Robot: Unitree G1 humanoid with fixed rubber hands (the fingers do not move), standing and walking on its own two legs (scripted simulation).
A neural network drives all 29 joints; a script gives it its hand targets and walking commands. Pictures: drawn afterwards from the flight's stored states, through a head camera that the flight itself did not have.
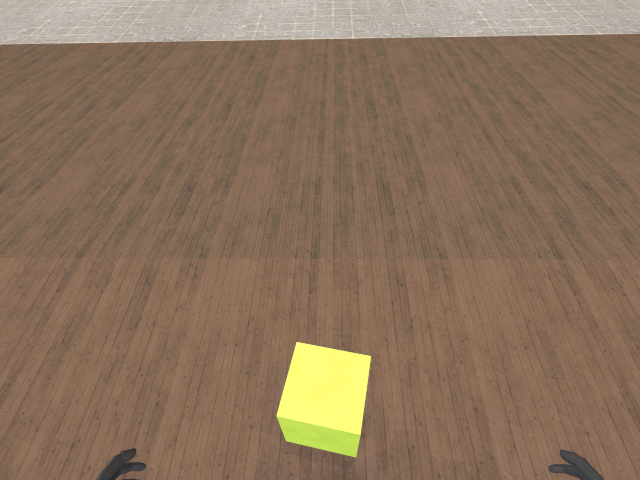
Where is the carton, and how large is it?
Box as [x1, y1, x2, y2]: [277, 342, 370, 456]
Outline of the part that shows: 297,342 277,412 277,418 285,439 300,444 355,456 360,434 370,356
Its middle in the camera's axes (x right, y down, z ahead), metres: +0.01 +0.47 +1.09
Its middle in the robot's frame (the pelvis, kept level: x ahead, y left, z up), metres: +0.41 +0.03 -0.66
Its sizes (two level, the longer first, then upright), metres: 0.210 0.200 0.250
